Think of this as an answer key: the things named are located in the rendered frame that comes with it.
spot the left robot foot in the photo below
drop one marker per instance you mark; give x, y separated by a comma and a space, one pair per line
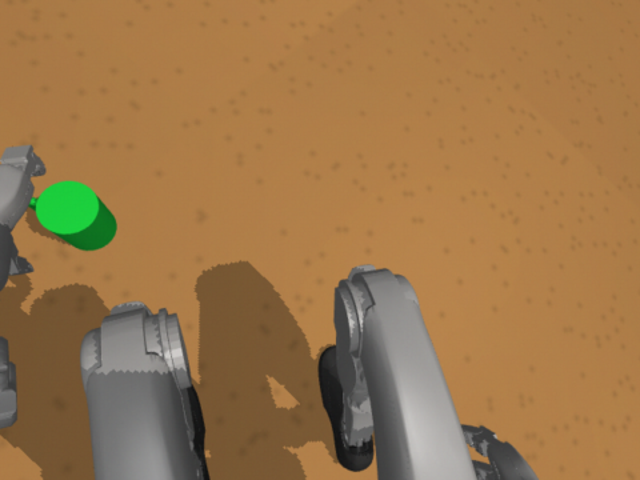
199, 434

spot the right robot foot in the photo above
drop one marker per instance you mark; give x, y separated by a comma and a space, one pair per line
350, 457

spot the left robot arm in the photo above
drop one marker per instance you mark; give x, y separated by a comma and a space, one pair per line
8, 387

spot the left robot hand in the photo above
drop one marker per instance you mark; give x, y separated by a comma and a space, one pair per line
19, 164

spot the right robot hand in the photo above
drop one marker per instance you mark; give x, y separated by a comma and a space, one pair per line
506, 463

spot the mug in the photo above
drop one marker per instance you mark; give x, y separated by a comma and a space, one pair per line
72, 211

